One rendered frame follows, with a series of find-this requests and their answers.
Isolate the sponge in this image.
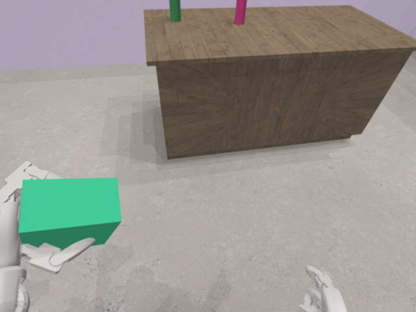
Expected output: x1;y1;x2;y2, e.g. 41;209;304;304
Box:
18;177;122;251

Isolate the table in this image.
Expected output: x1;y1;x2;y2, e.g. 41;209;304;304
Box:
144;5;416;159

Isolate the robot right hand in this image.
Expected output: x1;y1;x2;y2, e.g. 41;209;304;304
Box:
300;265;348;312

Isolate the robot left hand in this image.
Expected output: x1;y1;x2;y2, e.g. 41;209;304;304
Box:
0;161;96;274

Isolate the robot left forearm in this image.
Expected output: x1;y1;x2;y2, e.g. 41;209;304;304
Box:
0;266;30;312

